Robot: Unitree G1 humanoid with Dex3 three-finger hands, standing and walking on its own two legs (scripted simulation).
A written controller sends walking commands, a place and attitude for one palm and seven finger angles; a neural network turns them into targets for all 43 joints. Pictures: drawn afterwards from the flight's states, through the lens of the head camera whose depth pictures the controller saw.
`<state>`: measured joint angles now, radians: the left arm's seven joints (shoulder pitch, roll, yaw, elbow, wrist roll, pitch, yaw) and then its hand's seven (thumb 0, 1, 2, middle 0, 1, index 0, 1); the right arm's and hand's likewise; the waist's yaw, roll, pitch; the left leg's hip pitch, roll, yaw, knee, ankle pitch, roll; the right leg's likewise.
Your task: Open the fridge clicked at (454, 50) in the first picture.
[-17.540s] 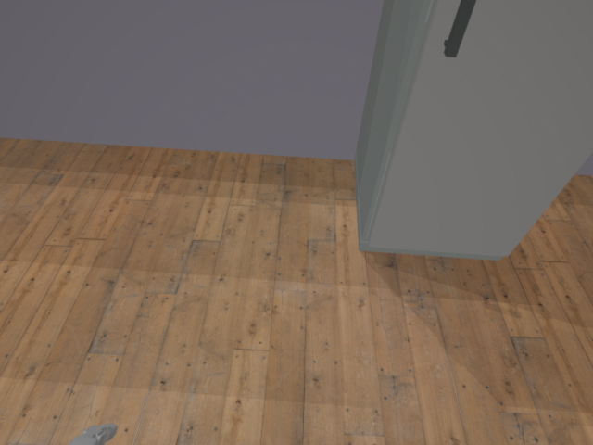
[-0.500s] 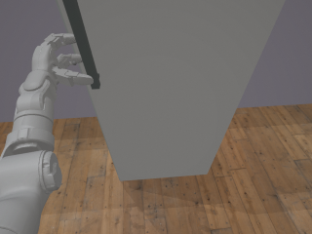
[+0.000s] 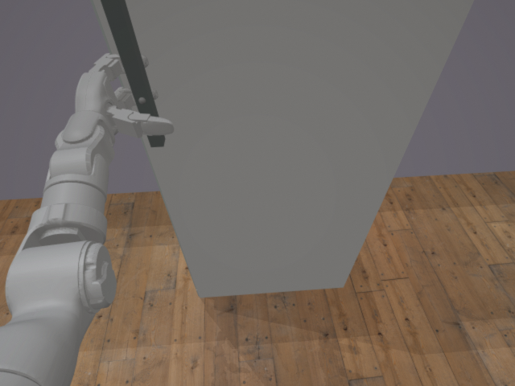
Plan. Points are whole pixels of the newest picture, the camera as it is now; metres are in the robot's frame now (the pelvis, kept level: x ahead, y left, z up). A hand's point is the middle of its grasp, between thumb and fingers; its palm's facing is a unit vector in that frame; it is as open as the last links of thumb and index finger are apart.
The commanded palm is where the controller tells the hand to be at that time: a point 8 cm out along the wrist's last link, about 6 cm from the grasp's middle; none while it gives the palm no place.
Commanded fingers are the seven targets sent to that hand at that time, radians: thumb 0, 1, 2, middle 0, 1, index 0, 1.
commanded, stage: slide the fingers in behind the handle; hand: left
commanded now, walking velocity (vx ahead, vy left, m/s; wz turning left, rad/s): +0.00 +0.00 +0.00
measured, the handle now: (140, 73) +0.52 +0.18 +0.24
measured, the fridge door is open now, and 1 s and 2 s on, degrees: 0 0 0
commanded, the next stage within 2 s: grip the handle and tug to test in 0.82 s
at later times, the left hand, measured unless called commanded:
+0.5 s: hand (146, 101) +0.47 +0.17 +0.22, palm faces +0.08 -1.00 +0.01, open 14.0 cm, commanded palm +0.44 +0.22 +0.23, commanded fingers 0.00 -0.50 0.30 -0.30 -1.20 -0.30 -1.20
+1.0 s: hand (145, 101) +0.47 +0.17 +0.22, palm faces +0.08 -1.00 +0.01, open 13.9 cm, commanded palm +0.44 +0.22 +0.23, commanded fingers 0.00 -0.27 0.40 -0.32 -1.23 -0.32 -1.23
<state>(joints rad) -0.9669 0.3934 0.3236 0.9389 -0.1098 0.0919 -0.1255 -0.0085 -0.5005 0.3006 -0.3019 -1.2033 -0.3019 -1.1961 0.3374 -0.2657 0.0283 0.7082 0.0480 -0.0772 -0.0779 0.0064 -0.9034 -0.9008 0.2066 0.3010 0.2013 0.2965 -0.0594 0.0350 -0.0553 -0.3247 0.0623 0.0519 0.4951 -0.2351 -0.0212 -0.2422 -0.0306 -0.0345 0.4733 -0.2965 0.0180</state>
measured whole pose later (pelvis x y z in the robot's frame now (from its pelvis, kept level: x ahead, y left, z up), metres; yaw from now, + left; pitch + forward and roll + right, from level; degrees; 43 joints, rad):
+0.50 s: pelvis +0.00 +0.00 +0.00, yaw +0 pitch +3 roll +0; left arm -0.97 0.36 0.30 0.92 -0.11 0.12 -0.09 -0.01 -0.50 0.30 -0.30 -1.20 -0.30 -1.20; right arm 0.31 -0.26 0.02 0.71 0.05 -0.08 -0.08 0.01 -0.90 -0.90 0.21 0.30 0.20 0.30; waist -0.05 0.03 -0.05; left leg -0.31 0.06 0.05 0.49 -0.23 -0.02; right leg -0.23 -0.03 -0.04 0.46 -0.29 0.02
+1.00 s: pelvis +0.00 +0.00 +0.00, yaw +0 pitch +3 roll +0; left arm -0.96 0.36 0.29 0.90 -0.11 0.12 -0.09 -0.01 -0.49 0.31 -0.30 -1.21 -0.30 -1.20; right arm 0.33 -0.26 0.02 0.72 0.05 -0.07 -0.08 0.01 -0.90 -0.90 0.21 0.30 0.20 0.30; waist -0.05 0.03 -0.05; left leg -0.31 0.06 0.05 0.49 -0.23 -0.02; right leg -0.22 -0.03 -0.04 0.46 -0.29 0.02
